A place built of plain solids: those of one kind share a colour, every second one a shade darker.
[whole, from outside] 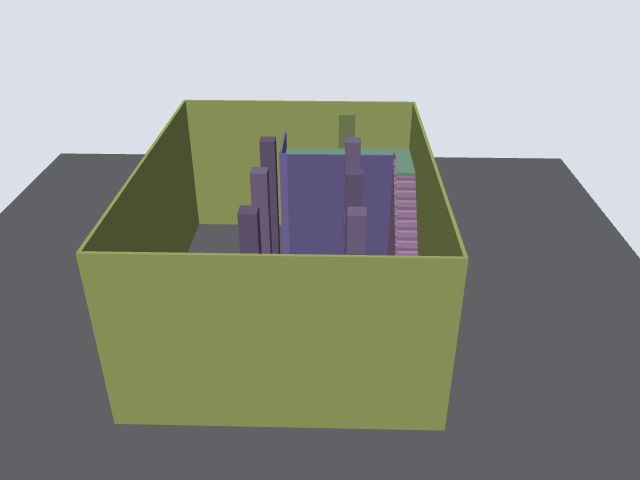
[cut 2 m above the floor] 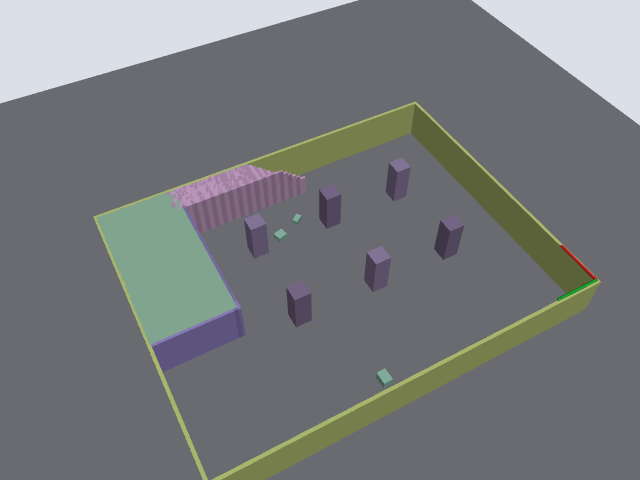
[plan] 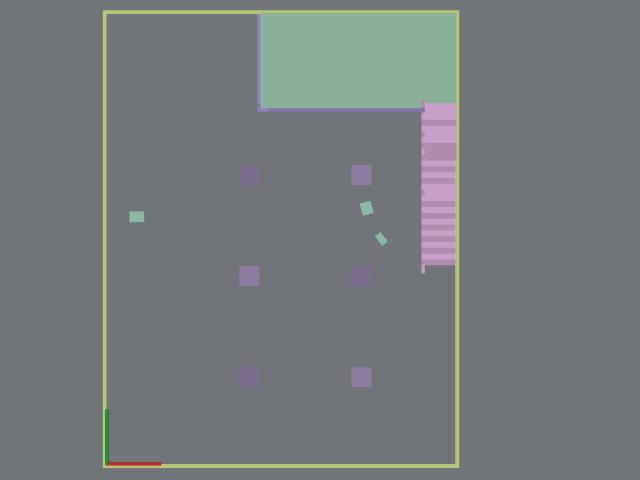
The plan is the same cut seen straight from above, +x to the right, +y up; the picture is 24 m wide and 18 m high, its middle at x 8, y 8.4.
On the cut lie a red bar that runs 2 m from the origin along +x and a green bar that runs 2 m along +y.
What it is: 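A covered reservoir's hall 13.1 x 16.9 m, 8.1 m high, on 6 brick piers 0.75 m square, 4.2 x 3.8 m apart; along one wall a straight stair 1.14 m broad in ONE RUN of 28 risers of 0.189 m from the floor to an entrance gallery 7.3 x 3.5 m at 5.28 m; guards of upright bars over a brick kerb 1.04 m over every tread and the gallery; no daylight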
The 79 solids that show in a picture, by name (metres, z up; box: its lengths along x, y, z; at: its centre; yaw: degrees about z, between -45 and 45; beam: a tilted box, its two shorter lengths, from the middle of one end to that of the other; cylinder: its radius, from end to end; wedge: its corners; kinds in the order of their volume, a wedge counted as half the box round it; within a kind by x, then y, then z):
{
 "gal_1": {"box": [7.35, 3.58, 5.33], "at": [9.45, 15.13, 2.62]},
 "wall_1": {"box": [0.15, 17.17, 8.16], "at": [-0.07, 8.44, 4.03]},
 "wall_2": {"box": [13.37, 0.15, 8.16], "at": [6.54, -0.07, 4.03]},
 "wall_3": {"box": [13.37, 0.15, 8.16], "at": [6.54, 16.95, 4.03]},
 "wall_4": {"box": [0.15, 17.17, 8.16], "at": [13.14, 8.44, 4.03]},
 "stair_1": {"box": [0.12, 0.3, 1.09], "at": [11.87, 7.3, 0.49]},
 "stair_2": {"box": [0.12, 0.22, 1.28], "at": [11.87, 7.56, 0.59]},
 "stair_3": {"box": [0.12, 0.22, 1.47], "at": [11.87, 7.78, 0.68]},
 "stair_4": {"box": [0.12, 0.22, 1.66], "at": [11.87, 8.0, 0.78]},
 "stair_5": {"box": [0.12, 0.22, 0.9], "at": [11.87, 8.22, 0.4]},
 "stair_6": {"box": [0.12, 0.22, 1.84], "at": [11.87, 8.22, 0.87]},
 "stair_7": {"box": [0.12, 0.22, 1.09], "at": [11.87, 8.44, 0.5]},
 "stair_8": {"box": [0.12, 0.22, 2.03], "at": [11.87, 8.44, 0.97]},
 "stair_9": {"box": [0.12, 0.22, 1.28], "at": [11.87, 8.65, 0.59]},
 "stair_10": {"box": [0.12, 0.22, 2.22], "at": [11.87, 8.65, 1.06]},
 "stair_11": {"box": [0.12, 0.22, 1.47], "at": [11.87, 8.87, 0.69]},
 "stair_12": {"box": [0.12, 0.22, 2.41], "at": [11.87, 8.87, 1.16]},
 "stair_13": {"box": [0.12, 0.22, 1.66], "at": [11.87, 9.09, 0.78]},
 "stair_14": {"box": [0.12, 0.22, 1.85], "at": [11.87, 9.31, 0.87]},
 "stair_15": {"box": [0.12, 0.22, 2.04], "at": [11.87, 9.53, 0.97]},
 "stair_16": {"box": [0.12, 0.22, 2.22], "at": [11.87, 9.74, 1.06]},
 "stair_17": {"box": [0.12, 0.22, 2.41], "at": [11.87, 9.96, 1.16]},
 "stair_18": {"box": [0.12, 0.22, 2.6], "at": [11.87, 10.18, 1.25]},
 "stair_19": {"box": [0.12, 0.22, 2.79], "at": [11.87, 10.4, 1.35]},
 "stair_20": {"box": [0.12, 0.22, 2.98], "at": [11.87, 10.62, 1.44]},
 "stair_21": {"box": [0.12, 0.22, 3.17], "at": [11.87, 10.83, 1.53]},
 "stair_22": {"box": [0.12, 0.22, 3.36], "at": [11.87, 11.05, 1.63]},
 "stair_23": {"box": [0.12, 0.22, 3.54], "at": [11.87, 11.27, 1.72]},
 "stair_24": {"box": [0.12, 0.22, 3.73], "at": [11.87, 11.49, 1.82]},
 "stair_25": {"box": [0.12, 0.22, 3.92], "at": [11.87, 11.71, 1.91]},
 "stair_26": {"box": [0.12, 0.22, 4.11], "at": [11.87, 11.92, 2.01]},
 "stair_27": {"box": [0.12, 0.22, 4.3], "at": [11.87, 12.14, 2.1]},
 "stair_28": {"box": [0.12, 0.22, 4.49], "at": [11.87, 12.36, 2.19]},
 "stair_29": {"box": [0.12, 0.22, 4.68], "at": [11.87, 12.58, 2.29]},
 "stair_30": {"box": [0.12, 0.22, 4.87], "at": [11.87, 12.79, 2.38]},
 "stair_31": {"box": [0.12, 0.22, 5.05], "at": [11.87, 13.01, 2.48]},
 "stair_32": {"box": [1.19, 0.63, 0.24], "at": [12.53, 7.77, 0.07]},
 "stair_33": {"box": [1.19, 0.63, 0.43], "at": [12.53, 7.99, 0.16]},
 "stair_34": {"box": [1.19, 0.63, 0.62], "at": [12.53, 8.2, 0.26]},
 "stair_35": {"box": [1.19, 0.63, 0.8], "at": [12.53, 8.42, 0.35]},
 "stair_36": {"box": [1.19, 0.63, 0.99], "at": [12.53, 8.64, 0.45]},
 "stair_37": {"box": [1.19, 0.63, 1.18], "at": [12.53, 8.86, 0.54]},
 "stair_38": {"box": [1.19, 0.63, 1.37], "at": [12.53, 9.08, 0.64]},
 "stair_39": {"box": [1.19, 0.63, 1.56], "at": [12.53, 9.29, 0.73]},
 "stair_40": {"box": [1.19, 0.63, 1.75], "at": [12.53, 9.51, 0.82]},
 "stair_41": {"box": [1.19, 0.63, 1.94], "at": [12.53, 9.73, 0.92]},
 "stair_42": {"box": [1.19, 0.63, 2.12], "at": [12.53, 9.95, 1.01]},
 "stair_43": {"box": [1.19, 0.63, 2.31], "at": [12.53, 10.17, 1.11]},
 "stair_44": {"box": [1.19, 0.63, 2.5], "at": [12.53, 10.38, 1.2]},
 "stair_45": {"box": [1.19, 0.63, 2.69], "at": [12.53, 10.6, 1.3]},
 "stair_46": {"box": [1.19, 0.63, 2.88], "at": [12.53, 10.82, 1.39]},
 "stair_47": {"box": [1.19, 0.63, 3.07], "at": [12.53, 11.04, 1.48]},
 "stair_48": {"box": [1.19, 0.63, 3.26], "at": [12.53, 11.26, 1.58]},
 "stair_49": {"box": [1.19, 0.63, 3.44], "at": [12.53, 11.47, 1.67]},
 "stair_50": {"box": [1.19, 0.63, 3.63], "at": [12.53, 11.69, 1.77]},
 "stair_51": {"box": [1.19, 0.63, 3.82], "at": [12.53, 11.91, 1.86]},
 "stair_52": {"box": [1.19, 0.63, 4.01], "at": [12.53, 12.13, 1.96]},
 "stair_53": {"box": [1.19, 0.63, 4.2], "at": [12.53, 12.35, 2.05]},
 "stair_54": {"box": [1.19, 0.63, 4.39], "at": [12.53, 12.56, 2.14]},
 "stair_55": {"box": [1.19, 0.63, 4.58], "at": [12.53, 12.78, 2.24]},
 "stair_56": {"box": [1.19, 0.63, 4.76], "at": [12.53, 13.0, 2.33]},
 "stair_57": {"box": [1.19, 0.63, 4.95], "at": [12.53, 13.22, 2.43]},
 "stair_58": {"box": [1.19, 0.63, 5.14], "at": [12.53, 13.44, 2.52]},
 "pier_1": {"box": [0.75, 0.75, 8.15], "at": [5.34, 3.26, 4.03]},
 "pier_2": {"box": [0.75, 0.75, 8.15], "at": [5.34, 7.05, 4.03]},
 "pier_3": {"box": [0.75, 0.75, 8.15], "at": [5.34, 10.84, 4.03]},
 "pier_4": {"box": [0.75, 0.75, 8.15], "at": [9.54, 3.26, 4.03]},
 "pier_5": {"box": [0.75, 0.75, 8.15], "at": [9.54, 7.05, 4.03]},
 "pier_6": {"box": [0.75, 0.75, 8.15], "at": [9.54, 10.84, 4.03]},
 "piece_1": {"box": [0.12, 0.18, 6.41], "at": [5.71, 13.43, 3.16]},
 "piece_2": {"box": [0.12, 3.35, 5.43], "at": [5.71, 15.2, 2.67]},
 "piece_3": {"box": [0.12, 3.35, 6.37], "at": [5.71, 15.2, 3.14]},
 "piece_4": {"box": [0.42, 0.12, 6.41], "at": [5.86, 13.28, 3.16]},
 "piece_5": {"box": [5.74, 0.12, 5.43], "at": [8.94, 13.28, 2.67]},
 "piece_6": {"box": [5.74, 0.12, 6.37], "at": [8.94, 13.28, 3.14]},
 "box_cardboard_1": {"box": [0.56, 0.4, 0.43], "at": [1.13, 9.27, 0.16], "yaw": 2.0},
 "box_cardboard_2": {"box": [0.43, 0.48, 0.32], "at": [9.75, 9.59, 0.11], "yaw": 14.8},
 "box_cardboard_3": {"box": [0.27, 0.46, 0.29], "at": [10.3, 8.44, 0.09], "yaw": 37.4},
 "door_1": {"box": [0.95, 0.04, 2.1], "at": [9.34, 16.85, 6.28]}
}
